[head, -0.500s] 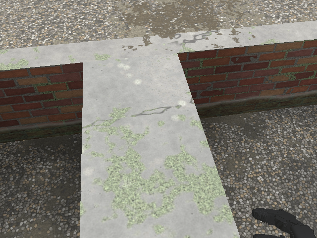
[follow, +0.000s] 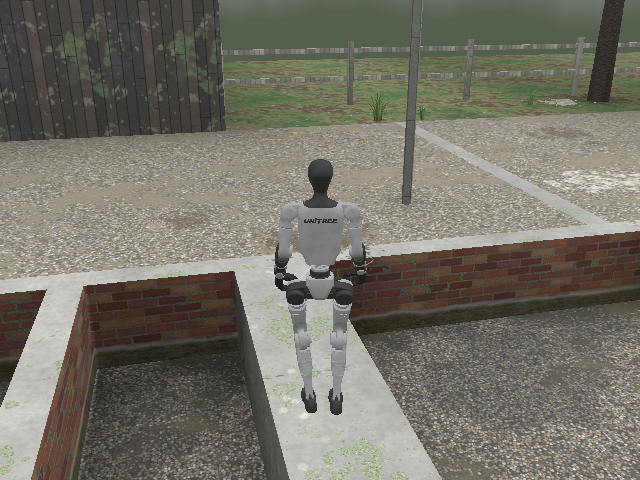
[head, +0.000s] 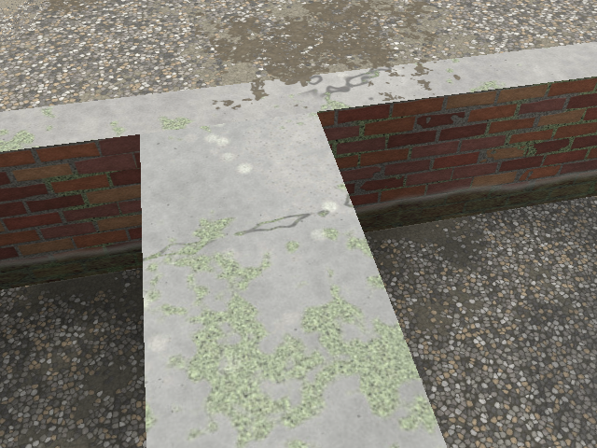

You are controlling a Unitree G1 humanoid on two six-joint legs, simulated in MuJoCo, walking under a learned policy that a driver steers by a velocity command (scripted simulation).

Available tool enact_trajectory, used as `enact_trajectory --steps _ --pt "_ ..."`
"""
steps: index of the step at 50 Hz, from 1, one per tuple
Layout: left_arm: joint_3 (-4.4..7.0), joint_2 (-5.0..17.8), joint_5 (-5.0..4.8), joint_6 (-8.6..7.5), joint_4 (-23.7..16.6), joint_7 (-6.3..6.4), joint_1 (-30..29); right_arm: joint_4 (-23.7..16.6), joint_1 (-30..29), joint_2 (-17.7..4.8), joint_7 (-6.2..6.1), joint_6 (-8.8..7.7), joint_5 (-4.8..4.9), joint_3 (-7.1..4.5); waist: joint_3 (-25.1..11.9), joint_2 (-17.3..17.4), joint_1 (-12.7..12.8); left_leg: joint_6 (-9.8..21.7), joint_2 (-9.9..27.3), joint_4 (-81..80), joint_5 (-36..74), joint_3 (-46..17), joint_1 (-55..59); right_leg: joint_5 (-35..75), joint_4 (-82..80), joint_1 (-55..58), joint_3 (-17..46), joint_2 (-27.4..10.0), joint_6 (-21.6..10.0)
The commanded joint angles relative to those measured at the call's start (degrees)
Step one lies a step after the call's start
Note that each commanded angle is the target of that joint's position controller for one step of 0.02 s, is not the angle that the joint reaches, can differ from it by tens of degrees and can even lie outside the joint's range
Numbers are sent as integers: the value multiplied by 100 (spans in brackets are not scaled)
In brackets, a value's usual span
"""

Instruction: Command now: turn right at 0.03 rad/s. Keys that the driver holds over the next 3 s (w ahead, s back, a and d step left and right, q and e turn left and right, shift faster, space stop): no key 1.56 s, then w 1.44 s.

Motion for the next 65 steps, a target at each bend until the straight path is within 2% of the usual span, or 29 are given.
enact_trajectory --steps 1,8,9,18,24,25,30,51,52,53,54,55,56,57,59,65 --pt "68 362 -9 -113 -346 -2 -181 -355 -136 -387 -24 -116 22 -88 -207 -41 -15 -205 1026 -579 1415 -1054 374 1207 -457 -112 733 -726 -68" --pt "57 398 -18 -140 -181 1 -93 -144 57 -395 -52 -136 38 -77 -100 -47 -27 -193 1017 -665 1183 -1061 348 1261 -608 -40 793 -786 -101" --pt "62 412 -42 -151 -153 10 -89 -128 45 -377 -52 -128 29 -81 -109 9 -52 -192 999 -668 1111 -1068 352 1285 -612 -24 803 -805 -93" --pt "52 412 -20 -173 62 37 -6 179 274 -394 -71 -149 28 -106 5 -94 -79 -213 998 -680 1018 -1096 340 1326 -773 1 821 -837 -99" --pt "57 455 -27 -189 202 54 62 394 389 -386 -82 -161 33 -113 72 -47 -78 -214 1011 -745 924 -1113 332 1340 -851 56 824 -856 -117" --pt "89 493 -73 -197 165 50 36 435 399 -384 -103 -167 85 -107 90 10 -104 -220 985 -788 781 -1085 294 1324 -841 91 851 -854 -121" --pt "116 485 -55 -201 251 44 87 590 446 -388 -127 -182 53 -92 141 -37 -95 -222 1004 -856 732 -1098 244 1353 -867 173 850 -859 -136" --pt "163 508 -62 -198 614 67 203 1129 701 -349 -145 -172 68 -69 256 -31 -128 -225 1077 -1000 800 -1073 344 1536 -965 326 898 -912 -157" --pt "251 859 117 155 741 477 -246 1145 234 -446 -171 84 -532 76 85 70 -212 -56 1164 -830 2771 -1129 346 2162 -865 738 864 -902 -367" --pt "288 953 103 318 708 664 -12 1161 336 -472 -185 184 -513 86 -239 257 -165 -14 1182 -739 3250 -986 532 2175 -745 934 806 -927 -424" --pt "291 983 35 425 764 764 40 1231 344 -483 -192 258 -361 125 -239 310 -194 -41 1167 -703 3302 -942 531 2296 -709 986 777 -938 -463" --pt "253 834 10 484 787 839 43 1262 290 -473 -200 313 -273 174 -253 201 -199 -46 1163 -755 3122 -941 469 2226 -755 1054 735 -933 -466" --pt "251 817 -5 537 842 901 50 1341 303 -558 -226 357 -220 171 -63 104 -231 -75 1106 -812 2808 -914 380 2170 -789 962 709 -918 -476" --pt "270 864 -15 566 880 949 91 1416 327 -636 -257 376 -199 168 41 74 -237 -87 1048 -851 2510 -890 296 2119 -833 943 695 -904 -480" --pt "277 881 23 617 944 983 110 1572 317 -616 -300 400 -233 200 244 28 -245 -112 989 -970 2017 -894 164 1945 -923 864 691 -895 -503" --pt "233 918 67 665 1039 948 44 1860 114 -622 -333 388 -251 269 386 -39 -254 -164 957 -1286 953 -980 84 1287 -1246 754 772 -907 -547"
Next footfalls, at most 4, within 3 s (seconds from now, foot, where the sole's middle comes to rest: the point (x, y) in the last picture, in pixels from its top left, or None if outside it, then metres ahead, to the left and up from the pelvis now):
2.02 left None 0.03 0.10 -0.77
2.42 right None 0.37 -0.05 -0.77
2.98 left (267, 387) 0.69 0.14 -0.77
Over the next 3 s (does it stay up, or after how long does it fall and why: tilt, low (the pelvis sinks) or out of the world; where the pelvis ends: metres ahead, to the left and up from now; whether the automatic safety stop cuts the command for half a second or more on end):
stays up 0.53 0.07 -0.03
